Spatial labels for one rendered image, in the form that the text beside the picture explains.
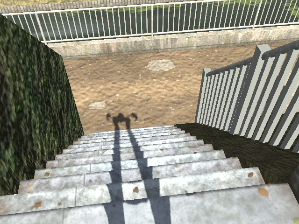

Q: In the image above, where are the stairs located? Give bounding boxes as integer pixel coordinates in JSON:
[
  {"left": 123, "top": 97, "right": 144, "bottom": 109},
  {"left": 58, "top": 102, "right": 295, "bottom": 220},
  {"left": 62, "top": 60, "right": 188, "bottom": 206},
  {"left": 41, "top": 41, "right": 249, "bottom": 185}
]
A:
[{"left": 0, "top": 124, "right": 265, "bottom": 216}]

